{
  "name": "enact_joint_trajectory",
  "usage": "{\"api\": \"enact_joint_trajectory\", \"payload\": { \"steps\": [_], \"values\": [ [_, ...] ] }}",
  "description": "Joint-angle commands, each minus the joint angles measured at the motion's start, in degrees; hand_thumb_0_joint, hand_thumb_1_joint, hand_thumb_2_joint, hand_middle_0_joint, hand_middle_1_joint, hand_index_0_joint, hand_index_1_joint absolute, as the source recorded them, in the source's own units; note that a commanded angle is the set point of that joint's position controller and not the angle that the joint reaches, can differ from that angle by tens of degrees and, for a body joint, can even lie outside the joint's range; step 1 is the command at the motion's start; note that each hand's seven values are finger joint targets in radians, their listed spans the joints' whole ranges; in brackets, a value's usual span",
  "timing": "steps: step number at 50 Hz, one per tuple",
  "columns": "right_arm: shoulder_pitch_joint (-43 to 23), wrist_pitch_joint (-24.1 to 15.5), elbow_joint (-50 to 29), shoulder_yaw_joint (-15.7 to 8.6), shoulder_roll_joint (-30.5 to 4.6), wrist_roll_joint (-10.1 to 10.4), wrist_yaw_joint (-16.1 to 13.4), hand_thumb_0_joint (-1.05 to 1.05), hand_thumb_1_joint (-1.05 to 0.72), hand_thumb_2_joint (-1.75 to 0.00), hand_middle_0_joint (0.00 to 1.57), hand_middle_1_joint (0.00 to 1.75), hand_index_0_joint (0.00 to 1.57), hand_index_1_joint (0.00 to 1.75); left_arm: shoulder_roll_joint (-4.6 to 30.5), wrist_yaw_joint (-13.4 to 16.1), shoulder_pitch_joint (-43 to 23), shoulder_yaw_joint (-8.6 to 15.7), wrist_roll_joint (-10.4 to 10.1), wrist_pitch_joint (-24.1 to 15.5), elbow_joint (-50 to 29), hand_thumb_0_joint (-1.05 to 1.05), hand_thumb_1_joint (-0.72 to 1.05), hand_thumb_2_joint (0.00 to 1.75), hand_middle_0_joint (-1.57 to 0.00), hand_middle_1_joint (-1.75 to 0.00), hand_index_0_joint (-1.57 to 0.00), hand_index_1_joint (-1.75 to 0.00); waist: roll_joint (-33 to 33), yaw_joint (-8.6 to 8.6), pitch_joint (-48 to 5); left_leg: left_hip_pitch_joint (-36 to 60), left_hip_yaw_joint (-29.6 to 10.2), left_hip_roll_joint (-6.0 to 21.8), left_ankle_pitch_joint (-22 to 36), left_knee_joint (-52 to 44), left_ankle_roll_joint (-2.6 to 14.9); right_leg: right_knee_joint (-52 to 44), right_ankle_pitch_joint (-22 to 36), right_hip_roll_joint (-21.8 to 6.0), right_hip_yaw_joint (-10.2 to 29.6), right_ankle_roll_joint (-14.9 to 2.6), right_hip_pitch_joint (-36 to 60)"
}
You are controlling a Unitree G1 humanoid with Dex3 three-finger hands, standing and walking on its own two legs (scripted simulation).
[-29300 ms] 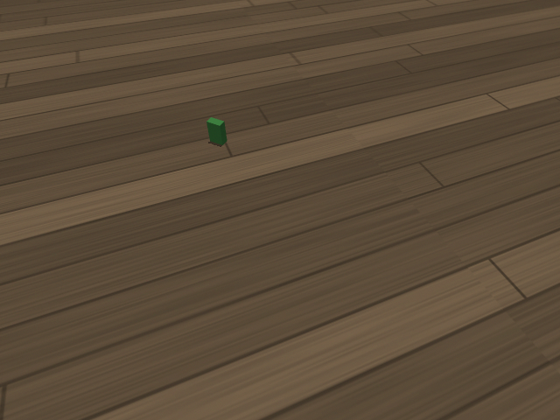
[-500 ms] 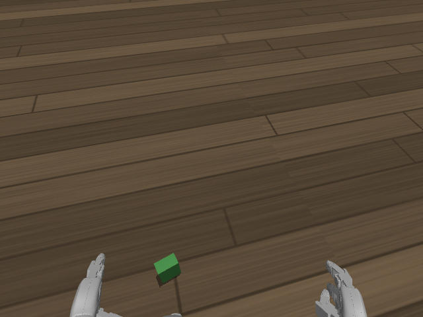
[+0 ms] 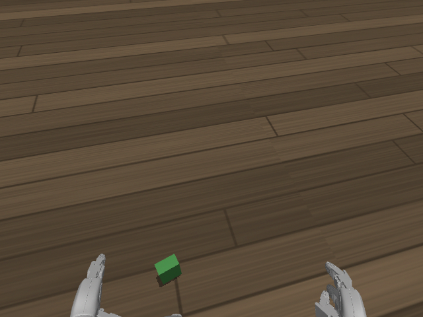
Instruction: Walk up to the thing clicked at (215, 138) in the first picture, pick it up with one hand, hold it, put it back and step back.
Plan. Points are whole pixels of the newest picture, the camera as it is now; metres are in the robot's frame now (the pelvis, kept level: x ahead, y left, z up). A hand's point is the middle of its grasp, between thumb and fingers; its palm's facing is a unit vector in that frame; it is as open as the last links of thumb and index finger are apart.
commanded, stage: stand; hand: left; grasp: from the side
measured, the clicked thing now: (168, 269) +0.40 +0.19 -0.66
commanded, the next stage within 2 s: none
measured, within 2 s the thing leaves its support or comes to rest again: neither
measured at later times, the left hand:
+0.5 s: hand out of the picture +0.15 +0.20 -0.09, palm faces -0.03 -0.95 -0.32, open 9.9 cm
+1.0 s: hand out of the picture +0.05 +0.25 -0.11, palm faces -0.01 -0.95 -0.33, open 7.4 cm
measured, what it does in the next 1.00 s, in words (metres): rises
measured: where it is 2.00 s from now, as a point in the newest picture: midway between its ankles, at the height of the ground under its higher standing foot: outside the picture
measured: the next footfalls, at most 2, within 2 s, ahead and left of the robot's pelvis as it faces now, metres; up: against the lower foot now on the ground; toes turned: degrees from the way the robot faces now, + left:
none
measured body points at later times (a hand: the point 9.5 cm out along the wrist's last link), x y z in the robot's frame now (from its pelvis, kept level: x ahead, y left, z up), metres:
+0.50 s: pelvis -0.01 +0.00 +0.01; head +0.02 +0.00 +0.46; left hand +0.15 +0.25 -0.07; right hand +0.14 -0.26 -0.09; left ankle +0.00 +0.12 -0.69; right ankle -0.01 -0.13 -0.69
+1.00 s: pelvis -0.01 +0.01 +0.05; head -0.01 +0.01 +0.50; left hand +0.05 +0.30 -0.08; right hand +0.06 -0.27 -0.09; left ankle +0.00 +0.12 -0.69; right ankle -0.01 -0.13 -0.69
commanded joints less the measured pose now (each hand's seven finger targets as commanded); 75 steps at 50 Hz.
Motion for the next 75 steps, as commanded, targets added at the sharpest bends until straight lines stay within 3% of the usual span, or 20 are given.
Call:
{"api": "enact_joint_trajectory", "payload": {
  "steps": [1, 4, 7, 11, 14, 17, 18, 20, 22, 25, 31, 35, 38, 43, 45, 50, 55, 62, 67, 75],
  "values": [
    [-3.0, -3.0, -9.0, -2.9, -7.2, 0.0, -0.6, 0.00, -0.90, -0.90, 0.20, 0.30, 0.20, 0.30, 6.2, 1.0, -1.5, 3.7, 0.5, -2.8, -11.0, 0.00, -0.56, 0.05, -0.05, -0.05, -0.05, -0.05, 0.7, 0.30, -5.8, 5.8, 0.0, -0.8, 14.3, -8.8, 0.29, -7.4, 13.0, 1.6, -1.2, -1.19, 1.4],
    [-3.3, -3.2, -9.3, -2.7, -7.1, -0.1, -0.7, 0.00, -0.90, -0.90, 0.20, 0.30, 0.20, 0.30, 5.2, 0.7, -1.6, 2.6, 0.5, -2.9, -11.2, 0.00, -0.56, 0.05, -0.05, -0.05, -0.05, -0.05, -0.7, -0.33, -6.3, 6.7, 0.4, -0.9, 15.3, -8.1, 0.47, -7.6, 14.5, 1.5, -1.0, -0.90, 1.5],
    [-3.0, -3.2, -8.8, -2.9, -7.3, -0.1, -0.7, 0.00, -0.90, -0.90, 0.20, 0.30, 0.20, 0.30, 5.5, 0.9, -0.8, 3.2, 0.6, -2.8, -10.7, 0.00, -0.32, 0.29, -0.20, -0.29, -0.20, -0.29, 0.4, 0.21, -5.9, 6.4, 0.1, -0.7, 15.8, -8.4, 0.22, -7.1, 14.5, 1.5, -1.2, -1.18, 1.6],
    [-3.1, -3.1, -8.7, -2.9, -7.1, -0.2, -0.6, 0.00, -0.90, -0.90, 0.20, 0.30, 0.20, 0.30, 5.3, 1.0, -2.1, 2.9, 0.6, -2.7, -10.3, 0.00, 0.00, 0.61, -0.20, -0.30, -0.20, -0.30, 0.6, -0.32, -5.3, 6.0, 0.1, -0.7, 13.9, -8.9, 0.23, -7.3, 12.8, 1.7, -1.3, -1.18, 0.7],
    [-3.2, -3.2, -9.0, -2.8, -7.0, -0.1, -0.7, 0.00, -0.90, -0.90, 0.20, 0.30, 0.20, 0.30, 6.2, 0.9, -1.3, 3.7, 0.6, -2.9, -10.3, 0.00, 0.24, 0.85, -0.20, -0.30, -0.20, -0.30, -0.2, 0.38, -4.9, 5.2, 0.4, -1.0, 12.8, -8.6, 0.46, -8.0, 11.9, 1.5, -1.1, -1.02, 0.8],
    [-3.2, -3.2, -9.1, -2.9, -7.3, -0.1, -0.8, 0.00, -0.90, -0.90, 0.20, 0.30, 0.20, 0.30, 5.7, 0.8, -2.3, 2.9, 0.5, -2.8, -11.1, 0.00, 0.48, 0.90, -0.20, -0.30, -0.20, -0.30, 0.3, -0.18, -6.2, 6.1, 0.4, -0.9, 14.4, -8.4, 0.37, -7.5, 13.5, 1.5, -1.0, -1.06, 1.2],
    [-7.3, 0.6, 3.8, -4.8, -14.3, -6.6, 2.6, 0.00, -0.90, -0.90, 0.20, 0.30, 0.20, 0.30, 12.9, -1.9, -12.1, 5.5, 5.8, -9.4, 9.0, 0.00, 0.56, 0.90, -0.20, -0.30, -0.20, -0.30, -3.1, 2.05, 2.6, 8.2, -3.4, 1.7, 20.9, -11.4, 2.80, -9.9, 16.7, -3.4, 5.2, -4.27, 6.6],
    [-5.5, 3.0, 6.3, -5.3, -13.1, -6.6, 5.3, 0.00, -0.90, -0.90, 0.20, 0.30, 0.20, 0.30, 13.8, -3.9, -10.5, 5.9, 6.3, -13.5, 16.8, 0.00, 0.72, 0.90, -0.20, -0.30, -0.20, -0.30, -6.0, 1.33, -2.7, 11.9, -1.2, 1.2, 24.4, -10.4, 3.91, -10.1, 22.7, -4.9, 7.8, -6.24, 10.5],
    [-6.5, 3.5, 7.3, -5.3, -12.9, -5.2, 6.7, 0.00, -0.90, -0.90, 0.20, 0.30, 0.20, 0.30, 14.3, -5.1, -11.2, 5.1, 4.7, -15.4, 20.4, 0.00, 0.88, 0.90, -0.20, -0.30, -0.20, -0.30, -3.3, 1.46, -1.4, 13.2, -2.2, 1.0, 21.1, -13.6, 4.24, -12.0, 20.3, -5.1, 8.0, -5.63, 10.7],
    [-6.9, 3.6, 10.0, -5.8, -13.2, -3.5, 8.4, 0.00, -0.90, -0.90, 0.20, 0.30, 0.20, 0.30, 14.6, -5.7, -13.4, 5.0, 3.4, -16.3, 26.5, 0.00, 0.90, 0.90, -0.20, -0.30, -0.20, -0.30, -2.8, 1.77, -1.6, 16.5, -2.3, 0.9, 18.9, -15.9, 3.43, -14.1, 18.8, -5.3, 7.8, -4.68, 11.6],
    [-7.9, 4.4, 15.8, -5.8, -13.4, -3.7, 9.3, 0.00, -0.90, -0.90, 0.20, 0.30, 0.20, 0.30, 15.4, -5.6, -17.2, 4.6, 3.1, -17.3, 36.5, 0.00, 0.90, 0.90, -0.20, -0.30, -0.20, -0.30, -1.3, 1.44, 2.1, 18.2, -3.9, 1.6, 14.1, -22.8, 3.37, -19.9, 14.1, -5.5, 7.4, -3.57, 13.7],
    [-8.6, 4.8, 19.2, -5.6, -14.4, -3.4, 9.3, 0.00, -0.90, -0.90, 0.20, 0.30, 0.20, 0.30, 15.5, -5.5, -16.8, 4.1, 2.7, -17.4, 42.4, 0.00, 0.90, 0.90, -0.20, -0.30, -0.20, -0.30, -0.9, 1.78, 5.1, 18.7, -5.2, 2.7, 15.9, -27.4, 3.02, -23.0, 16.5, -5.4, 6.7, -2.92, 17.2],
    [-8.0, 4.7, 22.1, -5.4, -15.1, -3.0, 9.1, 0.00, -0.90, -0.90, 0.20, 0.30, 0.20, 0.30, 16.1, -5.4, -16.5, 3.9, 2.4, -17.2, 46.2, 0.00, 0.90, 0.90, -0.20, -0.30, -0.20, -0.30, -1.0, 1.80, 3.8, 22.6, -5.2, 3.1, 22.6, -28.9, 2.40, -24.4, 20.9, -5.9, 6.4, -2.87, 20.1],
    [-8.7, 5.1, 26.0, -5.1, -16.3, -2.6, 8.8, 0.00, -0.90, -0.90, 0.20, 0.30, 0.20, 0.30, 16.5, -5.3, -17.8, 3.5, 2.0, -16.8, 51.4, 0.00, 0.90, 0.90, -0.20, -0.30, -0.20, -0.30, -0.4, 1.91, 5.3, 24.4, -5.3, 3.9, 24.0, -33.5, 1.92, -27.5, 20.2, -5.9, 5.9, -1.95, 23.0],
    [-8.8, 5.3, 27.5, -5.1, -16.6, -2.4, 8.8, 0.00, -0.90, -0.90, 0.20, 0.30, 0.20, 0.30, 16.8, -5.3, -17.4, 3.2, 2.1, -16.7, 53.5, 0.00, 0.90, 0.90, -0.20, -0.30, -0.20, -0.30, -1.2, 1.84, 6.3, 24.4, -5.4, 3.7, 20.3, -34.9, 1.78, -29.5, 18.1, -6.1, 5.9, -1.82, 23.4],
    [-9.3, 5.4, 29.9, -4.9, -16.7, -2.2, 8.8, 0.00, -0.90, -0.90, 0.20, 0.30, 0.20, 0.30, 17.0, -5.4, -18.6, 3.0, 2.1, -16.8, 56.7, 0.00, 0.90, 0.90, -0.20, -0.30, -0.20, -0.30, -1.2, 1.73, 5.9, 26.7, -5.0, 4.0, 23.3, -36.3, 1.53, -31.6, 19.9, -6.7, 6.0, -1.38, 24.7],
    [-9.8, 5.6, 31.6, -4.7, -16.9, -2.2, 8.9, 0.00, -0.90, -0.90, 0.20, 0.30, 0.20, 0.30, 17.4, -5.7, -19.3, 2.9, 2.1, -16.6, 59.2, 0.00, 0.90, 0.90, -0.20, -0.30, -0.20, -0.30, -1.2, 1.55, 8.4, 25.5, -5.4, 3.9, 16.0, -39.3, 1.31, -33.4, 16.4, -6.4, 5.7, -1.12, 23.7],
    [-10.3, 5.8, 32.8, -4.7, -17.4, -2.1, 9.1, 0.00, -0.90, -0.90, 0.20, 0.30, 0.20, 0.30, 17.7, -6.0, -19.7, 2.8, 2.1, -16.5, 61.0, 0.00, 0.90, 0.90, -0.20, -0.30, -0.20, -0.30, -0.1, 1.43, 8.1, 24.6, -5.9, 4.1, 11.4, -41.0, 1.20, -34.3, 14.0, -6.3, 5.8, -1.06, 23.9],
    [-11.0, 5.6, 33.2, -4.4, -17.1, -1.9, 9.2, 0.00, -0.90, -0.90, 0.20, 0.30, 0.20, 0.30, 18.2, -5.9, -20.2, 2.7, 2.1, -16.8, 61.6, 0.00, 0.90, 0.90, -0.20, -0.30, -0.20, -0.30, -1.9, 1.41, 6.9, 26.9, -5.1, 4.1, 17.8, -39.7, 1.15, -35.1, 16.9, -7.2, 6.4, -1.05, 24.3],
    [-10.8, 5.9, 34.1, -4.2, -18.1, -1.8, 9.3, 0.00, -0.90, -0.90, 0.20, 0.30, 0.20, 0.30, 18.3, -6.1, -20.3, 2.5, 1.8, -16.6, 62.6, 0.00, 0.90, 0.90, -0.20, -0.30, -0.20, -0.30, -1.0, 1.29, 7.8, 25.7, -5.1, 4.2, 14.4, -40.4, 1.19, -35.5, 15.0, -6.9, 6.3, -1.14, 24.1]
  ]
}}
